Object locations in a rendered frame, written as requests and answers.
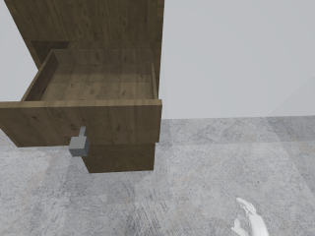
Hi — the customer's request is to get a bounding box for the right robot hand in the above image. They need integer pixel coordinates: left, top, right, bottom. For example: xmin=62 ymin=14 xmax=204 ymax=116
xmin=231 ymin=197 xmax=270 ymax=236

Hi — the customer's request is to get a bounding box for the cabinet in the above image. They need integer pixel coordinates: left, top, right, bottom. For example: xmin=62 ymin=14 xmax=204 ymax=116
xmin=4 ymin=0 xmax=165 ymax=174

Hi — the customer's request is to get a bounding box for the drawer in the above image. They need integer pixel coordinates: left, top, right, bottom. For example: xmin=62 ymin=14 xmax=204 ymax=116
xmin=0 ymin=49 xmax=162 ymax=148

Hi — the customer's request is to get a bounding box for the handle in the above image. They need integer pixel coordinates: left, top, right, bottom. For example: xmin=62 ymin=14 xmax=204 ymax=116
xmin=68 ymin=126 xmax=90 ymax=157

